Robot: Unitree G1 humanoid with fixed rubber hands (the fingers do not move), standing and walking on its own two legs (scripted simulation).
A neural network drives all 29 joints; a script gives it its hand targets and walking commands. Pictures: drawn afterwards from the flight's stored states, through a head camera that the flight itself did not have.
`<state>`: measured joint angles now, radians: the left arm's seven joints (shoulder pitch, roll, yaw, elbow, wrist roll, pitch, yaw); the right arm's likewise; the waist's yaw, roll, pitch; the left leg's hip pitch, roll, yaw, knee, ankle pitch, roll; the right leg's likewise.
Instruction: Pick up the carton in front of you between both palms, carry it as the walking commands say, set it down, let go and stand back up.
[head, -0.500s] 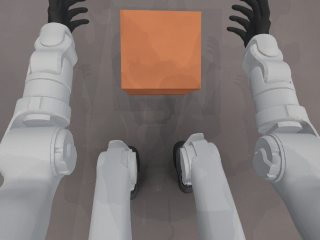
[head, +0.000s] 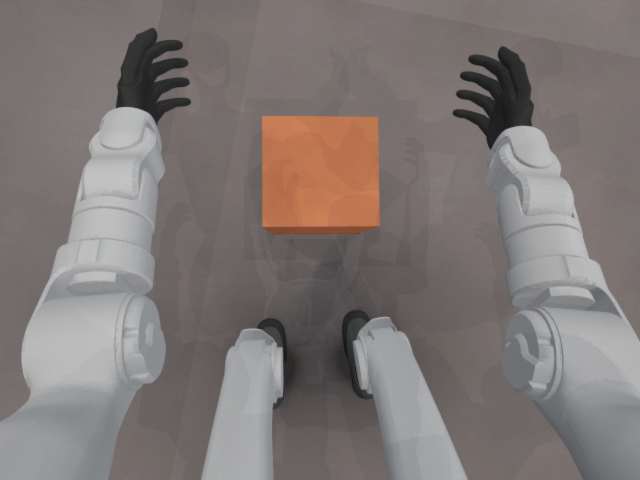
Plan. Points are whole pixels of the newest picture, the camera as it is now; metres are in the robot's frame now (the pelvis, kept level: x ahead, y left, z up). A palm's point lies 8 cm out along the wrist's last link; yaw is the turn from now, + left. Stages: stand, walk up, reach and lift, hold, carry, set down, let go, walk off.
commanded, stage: let go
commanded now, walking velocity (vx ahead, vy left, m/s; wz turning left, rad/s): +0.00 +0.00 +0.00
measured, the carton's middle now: (317, 183) +0.51 -0.03 -0.49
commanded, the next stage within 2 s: stand in 1.34 s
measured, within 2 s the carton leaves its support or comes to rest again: neither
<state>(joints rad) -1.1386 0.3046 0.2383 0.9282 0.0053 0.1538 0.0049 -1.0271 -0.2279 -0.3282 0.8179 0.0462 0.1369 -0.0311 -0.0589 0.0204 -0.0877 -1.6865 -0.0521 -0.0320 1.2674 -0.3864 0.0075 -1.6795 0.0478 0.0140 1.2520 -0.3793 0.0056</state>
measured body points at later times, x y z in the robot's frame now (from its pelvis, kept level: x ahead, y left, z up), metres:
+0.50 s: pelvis +0.06 -0.01 +0.11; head +0.26 +0.00 +0.52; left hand +0.40 +0.21 +0.00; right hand +0.38 -0.24 +0.01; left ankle +0.07 +0.11 -0.58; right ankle +0.07 -0.11 -0.58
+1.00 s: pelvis +0.09 +0.01 +0.16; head +0.11 +0.01 +0.61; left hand +0.26 +0.24 +0.08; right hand +0.26 -0.23 +0.08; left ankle +0.07 +0.11 -0.58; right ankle +0.07 -0.11 -0.58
